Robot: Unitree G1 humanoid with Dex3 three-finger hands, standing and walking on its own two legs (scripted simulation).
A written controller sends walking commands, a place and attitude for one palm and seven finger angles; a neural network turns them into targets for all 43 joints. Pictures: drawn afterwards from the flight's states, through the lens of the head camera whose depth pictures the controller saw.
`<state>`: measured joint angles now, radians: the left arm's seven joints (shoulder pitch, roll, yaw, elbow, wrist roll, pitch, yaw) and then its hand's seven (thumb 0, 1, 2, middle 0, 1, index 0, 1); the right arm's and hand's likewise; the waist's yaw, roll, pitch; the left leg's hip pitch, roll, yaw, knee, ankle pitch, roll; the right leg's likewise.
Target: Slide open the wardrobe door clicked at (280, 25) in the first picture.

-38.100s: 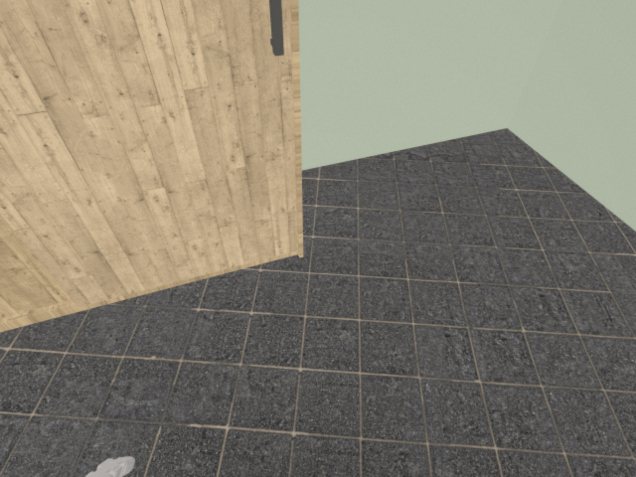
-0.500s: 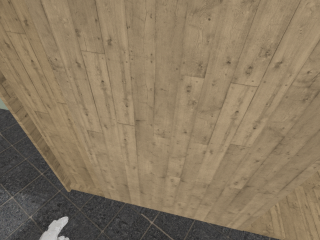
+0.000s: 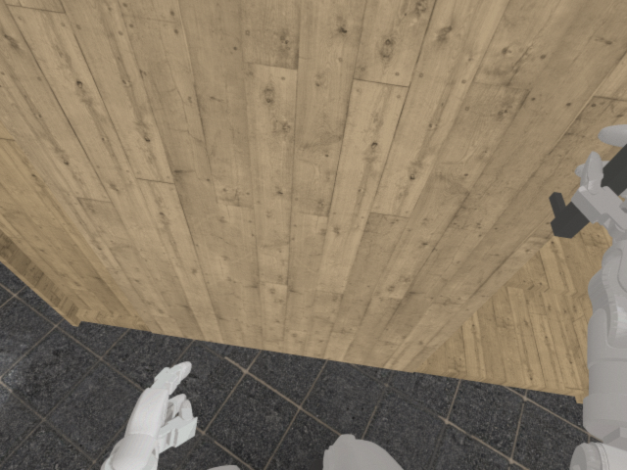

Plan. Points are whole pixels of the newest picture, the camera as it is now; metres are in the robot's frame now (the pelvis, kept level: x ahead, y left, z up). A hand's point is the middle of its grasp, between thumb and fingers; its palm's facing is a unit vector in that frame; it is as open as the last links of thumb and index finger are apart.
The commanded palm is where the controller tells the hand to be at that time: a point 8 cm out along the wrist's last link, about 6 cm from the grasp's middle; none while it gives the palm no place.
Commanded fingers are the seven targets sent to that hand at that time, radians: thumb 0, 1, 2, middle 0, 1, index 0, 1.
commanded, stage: stop walking and hold the door there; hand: right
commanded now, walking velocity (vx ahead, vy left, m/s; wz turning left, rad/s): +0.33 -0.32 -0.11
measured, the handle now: (612, 160) +0.42 -0.30 +0.20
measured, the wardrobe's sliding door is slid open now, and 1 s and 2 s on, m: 0.54 0.54 0.54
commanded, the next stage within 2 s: loosen the grip on the handle in 1.22 s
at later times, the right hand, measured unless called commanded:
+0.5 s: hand (590, 200) +0.38 -0.27 +0.18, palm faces +0.21 +0.97 -0.10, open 5.9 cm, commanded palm +0.35 -0.30 +0.16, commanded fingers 0.00 -0.90 -0.90 0.45 1.40 0.45 1.40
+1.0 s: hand (588, 200) +0.38 -0.27 +0.18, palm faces +0.22 +0.97 -0.08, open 6.0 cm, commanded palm +0.35 -0.29 +0.16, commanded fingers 0.00 -0.90 -0.90 0.45 1.40 0.45 1.40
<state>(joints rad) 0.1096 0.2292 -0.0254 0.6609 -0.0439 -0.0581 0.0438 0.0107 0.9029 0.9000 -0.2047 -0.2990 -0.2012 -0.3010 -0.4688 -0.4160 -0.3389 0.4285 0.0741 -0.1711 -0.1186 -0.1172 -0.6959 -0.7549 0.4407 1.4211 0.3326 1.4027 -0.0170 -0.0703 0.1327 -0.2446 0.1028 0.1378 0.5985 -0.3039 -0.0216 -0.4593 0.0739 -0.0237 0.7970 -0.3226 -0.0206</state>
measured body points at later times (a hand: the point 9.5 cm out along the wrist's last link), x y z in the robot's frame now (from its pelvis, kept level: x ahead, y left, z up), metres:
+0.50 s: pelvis -0.01 -0.10 +0.00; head +0.05 -0.10 +0.44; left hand +0.17 +0.08 -0.12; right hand +0.36 -0.32 +0.19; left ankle +0.04 -0.01 -0.73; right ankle +0.01 -0.25 -0.71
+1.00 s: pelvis +0.02 -0.09 +0.01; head +0.06 -0.10 +0.45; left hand +0.23 +0.08 -0.09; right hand +0.36 -0.32 +0.19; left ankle +0.04 +0.04 -0.73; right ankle +0.01 -0.24 -0.73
